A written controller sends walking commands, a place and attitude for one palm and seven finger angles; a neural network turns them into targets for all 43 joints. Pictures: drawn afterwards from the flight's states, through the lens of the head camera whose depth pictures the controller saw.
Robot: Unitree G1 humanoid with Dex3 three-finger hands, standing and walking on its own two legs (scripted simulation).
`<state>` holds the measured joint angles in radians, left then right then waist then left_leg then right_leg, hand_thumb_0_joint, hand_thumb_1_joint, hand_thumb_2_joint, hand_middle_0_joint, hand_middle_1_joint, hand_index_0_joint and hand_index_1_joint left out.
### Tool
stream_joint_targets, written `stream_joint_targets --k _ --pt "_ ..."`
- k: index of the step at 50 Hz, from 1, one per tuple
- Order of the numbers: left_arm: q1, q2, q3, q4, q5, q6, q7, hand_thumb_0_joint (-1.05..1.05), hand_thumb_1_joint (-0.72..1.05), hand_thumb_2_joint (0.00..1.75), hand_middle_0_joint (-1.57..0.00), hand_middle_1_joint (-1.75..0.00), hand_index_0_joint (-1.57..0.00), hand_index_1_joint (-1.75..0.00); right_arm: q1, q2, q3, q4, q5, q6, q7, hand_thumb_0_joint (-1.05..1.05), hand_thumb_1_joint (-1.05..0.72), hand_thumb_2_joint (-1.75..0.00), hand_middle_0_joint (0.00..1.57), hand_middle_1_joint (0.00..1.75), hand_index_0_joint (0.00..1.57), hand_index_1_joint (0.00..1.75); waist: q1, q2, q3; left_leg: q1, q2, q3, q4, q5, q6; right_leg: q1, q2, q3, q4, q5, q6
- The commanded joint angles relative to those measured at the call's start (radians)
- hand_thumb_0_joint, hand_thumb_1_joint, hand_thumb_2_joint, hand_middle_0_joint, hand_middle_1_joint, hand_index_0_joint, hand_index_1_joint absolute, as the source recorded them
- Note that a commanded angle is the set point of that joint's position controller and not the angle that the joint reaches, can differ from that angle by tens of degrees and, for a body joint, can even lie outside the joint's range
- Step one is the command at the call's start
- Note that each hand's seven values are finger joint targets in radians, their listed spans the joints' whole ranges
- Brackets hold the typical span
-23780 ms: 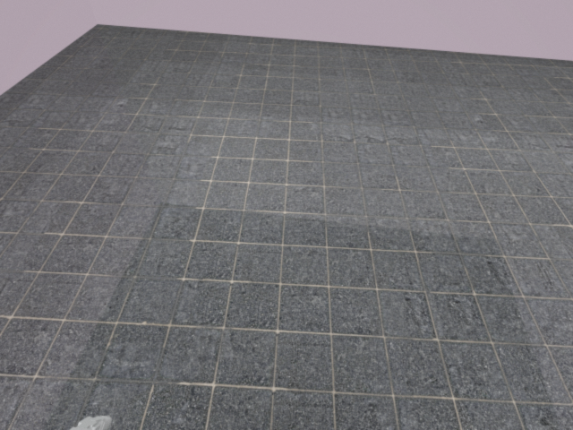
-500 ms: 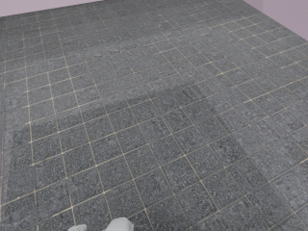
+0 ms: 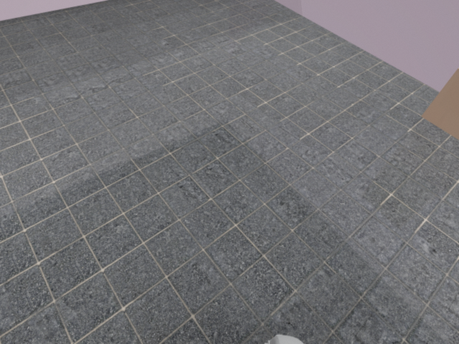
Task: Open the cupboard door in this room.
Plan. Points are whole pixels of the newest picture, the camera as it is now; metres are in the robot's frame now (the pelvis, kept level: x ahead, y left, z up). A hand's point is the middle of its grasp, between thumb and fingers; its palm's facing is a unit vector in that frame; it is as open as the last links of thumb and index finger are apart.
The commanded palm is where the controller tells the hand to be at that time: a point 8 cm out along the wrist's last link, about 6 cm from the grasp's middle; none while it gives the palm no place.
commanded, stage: turn or walk to find it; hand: left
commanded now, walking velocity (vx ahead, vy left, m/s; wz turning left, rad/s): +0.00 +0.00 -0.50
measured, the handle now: out of the picture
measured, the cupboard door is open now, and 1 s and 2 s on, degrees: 0 0 0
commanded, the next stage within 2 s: none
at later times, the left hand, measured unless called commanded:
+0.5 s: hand out of the picture +0.11 +0.13 -0.16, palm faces -0.19 -0.95 -0.23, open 7.4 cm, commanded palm none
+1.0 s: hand (187, 308) +0.21 +0.10 -0.17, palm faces -0.48 -0.86 -0.18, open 7.4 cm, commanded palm none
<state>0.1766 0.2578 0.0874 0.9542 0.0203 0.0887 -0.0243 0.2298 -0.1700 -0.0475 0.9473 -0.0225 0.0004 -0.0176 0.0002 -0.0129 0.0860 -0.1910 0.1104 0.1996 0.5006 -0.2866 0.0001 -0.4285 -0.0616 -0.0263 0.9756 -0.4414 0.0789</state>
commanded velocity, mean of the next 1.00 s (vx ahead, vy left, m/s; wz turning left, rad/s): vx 0.16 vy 0.00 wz -0.49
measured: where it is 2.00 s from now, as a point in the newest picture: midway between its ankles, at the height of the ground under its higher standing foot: (307, 308)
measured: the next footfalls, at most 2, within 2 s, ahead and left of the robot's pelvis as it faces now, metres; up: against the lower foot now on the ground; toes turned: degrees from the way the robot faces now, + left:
right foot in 0.12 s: +0.03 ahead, -0.15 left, +0.00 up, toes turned -10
left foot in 0.62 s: +0.06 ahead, +0.08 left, +0.00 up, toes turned -14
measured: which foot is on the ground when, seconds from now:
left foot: down 0.00-0.12, up 0.14-0.60, down 0.62-1.00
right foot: up 0.00-0.10, down 0.12-0.62, up 0.64-1.00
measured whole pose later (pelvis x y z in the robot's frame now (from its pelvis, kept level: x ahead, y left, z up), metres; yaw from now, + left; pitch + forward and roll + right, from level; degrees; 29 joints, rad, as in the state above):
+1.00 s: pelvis +0.05 -0.04 +0.00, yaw -30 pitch +0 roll -1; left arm 0.18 0.24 0.09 0.98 0.03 0.06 -0.05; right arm 0.42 -0.16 -0.05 1.03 -0.03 -0.05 -0.02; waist -0.03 -0.03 0.05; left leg -0.02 0.10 0.26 0.36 -0.33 -0.02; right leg -0.58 -0.11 -0.06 1.00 -0.23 0.06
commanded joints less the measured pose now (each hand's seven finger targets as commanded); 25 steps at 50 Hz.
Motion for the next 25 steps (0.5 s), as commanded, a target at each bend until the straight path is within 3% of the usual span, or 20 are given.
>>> stream_joint_targets --k 1,3,4,5,6,7,8,9,10,11,13,15,20,23,25 --pt "-0.091 0.024 -0.007 -0.108 -0.001 -0.046 -0.004 0.00 0.90 0.90 -0.20 -0.30 -0.20 -0.30 0.065 -0.232 -0.067 -0.028 -0.006 -0.003 -0.005 0.00 -0.90 -0.90 0.20 0.30 0.20 0.30 -0.052 0.232 -0.084 0.104 0.247 -0.135 -0.083 0.489 0.124 0.017 0.030 -0.077 -0.205 -0.026 -0.027" --pt "-0.028 0.037 -0.003 -0.092 -0.003 -0.056 -0.001 0.00 0.90 0.90 -0.20 -0.30 -0.20 -0.30 0.042 -0.235 -0.069 -0.029 -0.003 -0.001 -0.003 0.00 -0.90 -0.90 0.20 0.30 0.20 0.30 -0.014 0.217 -0.106 0.059 0.237 -0.089 -0.008 0.461 0.081 0.137 0.041 -0.092 -0.377 0.102 -0.046" --pt "0.044 0.063 0.004 -0.072 -0.002 -0.063 0.003 0.00 0.90 0.90 -0.20 -0.30 -0.20 -0.30 0.026 -0.233 -0.068 -0.036 0.002 0.001 -0.001 0.00 -0.90 -0.90 0.20 0.30 0.20 0.30 0.025 0.170 -0.132 -0.004 0.214 -0.049 0.091 0.375 0.035 0.261 0.032 -0.086 -0.515 0.242 -0.058" --pt "0.100 0.156 0.020 -0.055 0.006 -0.077 0.014 0.00 0.90 0.90 -0.20 -0.30 -0.20 -0.30 0.048 -0.178 -0.057 -0.048 0.008 0.005 0.004 0.00 -0.90 -0.90 0.20 0.30 0.20 0.30 0.047 -0.060 -0.165 -0.195 0.148 0.005 0.281 0.122 -0.036 0.456 -0.126 0.099 -0.606 0.430 -0.111" --pt "0.130 0.246 0.035 -0.048 0.002 -0.083 0.028 0.00 0.90 0.90 -0.20 -0.30 -0.20 -0.30 -0.002 -0.106 -0.032 -0.100 0.007 0.012 0.007 0.00 -0.90 -0.90 0.20 0.30 0.20 0.30 0.068 -0.295 -0.141 -0.418 0.018 -0.021 0.503 -0.351 -0.076 0.461 -0.351 0.394 -0.628 0.731 -0.217" --pt "0.145 0.238 0.044 -0.047 -0.010 -0.075 0.039 0.00 0.90 0.90 -0.20 -0.30 -0.20 -0.30 -0.050 -0.142 -0.033 -0.108 0.011 0.034 -0.010 0.00 -0.90 -0.90 0.20 0.30 0.20 0.30 0.095 -0.250 -0.151 -0.383 0.017 -0.164 0.596 -0.344 -0.057 0.353 -0.350 0.392 -0.655 0.646 -0.276" --pt "0.083 0.220 0.042 -0.058 -0.005 -0.068 0.043 0.00 0.90 0.90 -0.20 -0.30 -0.20 -0.30 -0.080 -0.139 -0.037 -0.104 0.010 0.038 -0.012 0.00 -0.90 -0.90 0.20 0.30 0.20 0.30 0.074 -0.235 -0.087 -0.417 0.011 -0.194 0.668 -0.297 -0.053 0.294 -0.312 0.404 -0.669 0.513 -0.291" --pt "0.026 0.180 0.034 -0.074 -0.005 -0.067 0.044 0.00 0.90 0.90 -0.20 -0.30 -0.20 -0.30 -0.063 -0.151 -0.039 -0.088 0.003 0.037 -0.010 0.00 -0.90 -0.90 0.20 0.30 0.20 0.30 0.046 -0.184 -0.065 -0.433 0.019 -0.215 0.682 -0.222 -0.055 0.282 -0.263 0.353 -0.663 0.448 -0.274" --pt "-0.023 0.151 0.023 -0.087 -0.004 -0.069 0.042 0.00 0.90 0.90 -0.20 -0.30 -0.20 -0.30 -0.036 -0.155 -0.041 -0.068 -0.002 0.035 -0.005 0.00 -0.90 -0.90 0.20 0.30 0.20 0.30 0.016 -0.137 -0.071 -0.412 0.022 -0.204 0.672 -0.151 -0.065 0.284 -0.217 0.281 -0.647 0.460 -0.247" --pt "-0.045 0.135 0.020 -0.094 -0.005 -0.071 0.043 0.00 0.90 0.90 -0.20 -0.30 -0.20 -0.30 -0.009 -0.150 -0.039 -0.052 -0.003 0.035 -0.003 0.00 -0.90 -0.90 0.20 0.30 0.20 0.30 0.004 -0.123 -0.097 -0.377 0.022 -0.194 0.648 -0.116 -0.072 0.280 -0.192 0.251 -0.638 0.480 -0.233" --pt "-0.031 0.135 0.016 -0.092 -0.004 -0.081 0.040 0.00 0.90 0.90 -0.20 -0.30 -0.20 -0.30 0.008 -0.151 -0.036 -0.045 -0.003 0.034 -0.002 0.00 -0.90 -0.90 0.20 0.30 0.20 0.30 0.003 -0.123 -0.138 -0.362 0.004 -0.185 0.615 -0.095 -0.083 0.322 -0.172 0.228 -0.621 0.571 -0.229" --pt "0.000 0.142 0.016 -0.080 -0.005 -0.084 0.037 0.00 0.90 0.90 -0.20 -0.30 -0.20 -0.30 -0.011 -0.153 -0.034 -0.050 -0.002 0.034 -0.004 0.00 -0.90 -0.90 0.20 0.30 0.20 0.30 0.015 -0.113 -0.142 -0.370 -0.010 -0.189 0.593 -0.092 -0.089 0.345 -0.167 0.247 -0.615 0.616 -0.237" --pt "0.020 0.154 0.021 -0.075 -0.001 -0.080 0.037 0.00 0.90 0.90 -0.20 -0.30 -0.20 -0.30 -0.062 -0.155 -0.029 -0.071 0.002 0.033 -0.007 0.00 -0.90 -0.90 0.20 0.30 0.20 0.30 0.023 -0.100 -0.120 -0.352 -0.023 -0.195 0.509 -0.111 -0.090 0.320 -0.166 0.320 -0.634 0.540 -0.263" --pt "0.026 0.163 0.026 -0.074 0.003 -0.075 0.036 0.00 0.90 0.90 -0.20 -0.30 -0.20 -0.30 -0.091 -0.152 -0.025 -0.085 0.007 0.027 -0.009 0.00 -0.90 -0.90 0.20 0.30 0.20 0.30 0.032 -0.109 -0.114 -0.295 -0.039 -0.188 0.400 -0.138 -0.079 0.291 -0.163 0.365 -0.635 0.513 -0.278" --pt "0.008 0.172 0.030 -0.080 0.005 -0.072 0.035 0.00 0.90 0.90 -0.20 -0.30 -0.20 -0.30 -0.085 -0.148 -0.024 -0.091 0.012 0.021 -0.010 0.00 -0.90 -0.90 0.20 0.30 0.20 0.30 0.023 -0.128 -0.118 -0.237 -0.053 -0.186 0.314 -0.150 -0.067 0.260 -0.157 0.387 -0.626 0.505 -0.278"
